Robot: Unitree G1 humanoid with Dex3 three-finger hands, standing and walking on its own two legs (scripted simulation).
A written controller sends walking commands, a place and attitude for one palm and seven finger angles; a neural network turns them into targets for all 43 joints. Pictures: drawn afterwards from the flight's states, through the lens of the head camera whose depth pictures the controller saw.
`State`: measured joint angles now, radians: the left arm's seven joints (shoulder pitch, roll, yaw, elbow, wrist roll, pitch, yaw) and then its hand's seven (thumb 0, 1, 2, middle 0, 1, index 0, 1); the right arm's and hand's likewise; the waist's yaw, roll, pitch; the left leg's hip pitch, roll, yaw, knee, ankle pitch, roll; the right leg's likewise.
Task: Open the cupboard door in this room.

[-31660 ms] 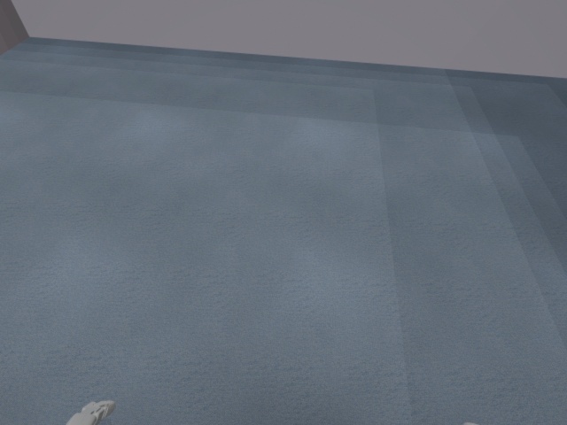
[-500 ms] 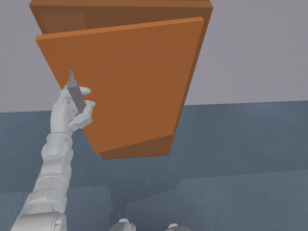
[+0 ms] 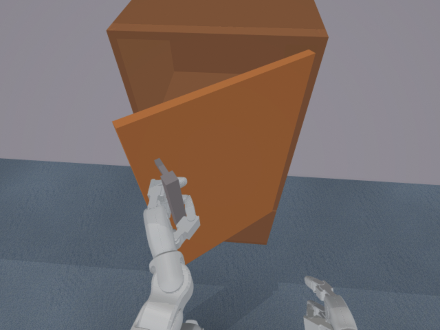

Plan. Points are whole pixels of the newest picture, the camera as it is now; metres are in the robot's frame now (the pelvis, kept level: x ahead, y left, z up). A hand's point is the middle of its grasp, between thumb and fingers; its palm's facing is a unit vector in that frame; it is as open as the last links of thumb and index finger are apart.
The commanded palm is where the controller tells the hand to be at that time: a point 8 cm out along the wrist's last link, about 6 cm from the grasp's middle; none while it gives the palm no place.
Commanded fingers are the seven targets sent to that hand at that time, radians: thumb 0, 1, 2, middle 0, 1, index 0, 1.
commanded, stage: pull the door open along its arc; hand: left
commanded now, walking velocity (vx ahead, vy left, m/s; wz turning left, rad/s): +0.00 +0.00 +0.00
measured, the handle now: (171, 196) +0.35 +0.12 +0.06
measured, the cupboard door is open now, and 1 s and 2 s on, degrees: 37 44 45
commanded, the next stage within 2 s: open thumb and fingers to let go in 0.08 s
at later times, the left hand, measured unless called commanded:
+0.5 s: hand (206, 229) +0.28 +0.05 +0.05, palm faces +0.38 -0.92 -0.03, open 8.3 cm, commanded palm +0.24 +0.10 +0.06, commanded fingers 0.00 -0.29 0.39 -0.31 -1.22 -0.31 -1.22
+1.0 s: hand (206, 234) +0.28 +0.04 +0.05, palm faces +0.32 -0.95 -0.02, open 15.0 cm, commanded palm +0.24 +0.09 +0.06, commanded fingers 0.00 -0.50 0.30 -0.15 -0.30 -0.15 -0.30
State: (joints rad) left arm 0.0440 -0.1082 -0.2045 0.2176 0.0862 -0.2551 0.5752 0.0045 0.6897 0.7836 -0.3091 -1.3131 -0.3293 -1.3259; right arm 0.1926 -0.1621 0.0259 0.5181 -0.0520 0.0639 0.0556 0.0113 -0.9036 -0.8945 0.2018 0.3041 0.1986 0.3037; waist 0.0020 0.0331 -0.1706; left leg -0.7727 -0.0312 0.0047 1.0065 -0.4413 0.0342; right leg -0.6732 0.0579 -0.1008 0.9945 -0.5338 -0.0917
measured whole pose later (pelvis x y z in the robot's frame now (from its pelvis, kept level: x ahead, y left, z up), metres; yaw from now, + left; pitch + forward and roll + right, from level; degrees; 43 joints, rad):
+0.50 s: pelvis +0.00 -0.04 +0.00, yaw +2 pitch +12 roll +2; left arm 0.17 -0.09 -0.18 0.12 0.06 -0.26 0.53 0.00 0.30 0.65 -0.36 -1.29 -0.37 -1.29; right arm 0.22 -0.20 0.01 0.55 -0.05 0.02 0.01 0.01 -0.90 -0.89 0.20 0.30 0.20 0.30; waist -0.02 0.02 -0.17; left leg -0.76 -0.03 -0.03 0.97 -0.42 -0.02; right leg -0.67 0.06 -0.13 0.99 -0.54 -0.14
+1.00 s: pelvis +0.01 -0.03 +0.00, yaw +1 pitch +13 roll +2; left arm 0.23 -0.08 -0.23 0.08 0.07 -0.27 0.50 -0.01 -0.49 0.31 -0.26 -0.69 -0.28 -0.72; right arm 0.21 -0.19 0.01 0.52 -0.05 0.01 0.01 0.01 -0.90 -0.89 0.20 0.30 0.20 0.30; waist -0.02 0.03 -0.18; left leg -0.77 -0.03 -0.02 0.99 -0.44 -0.01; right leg -0.69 0.06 -0.12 1.01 -0.55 -0.13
